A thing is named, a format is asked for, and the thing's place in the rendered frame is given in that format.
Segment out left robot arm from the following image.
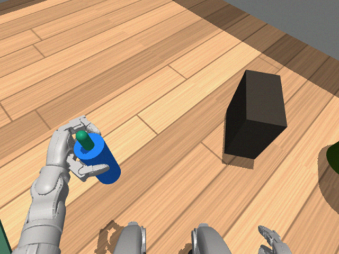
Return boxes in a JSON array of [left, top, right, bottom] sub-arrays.
[[11, 165, 70, 254]]

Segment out right robot hand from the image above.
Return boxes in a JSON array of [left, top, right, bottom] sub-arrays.
[[258, 225, 292, 254]]

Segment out left robot hand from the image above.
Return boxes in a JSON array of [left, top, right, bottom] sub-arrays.
[[46, 115, 110, 182]]

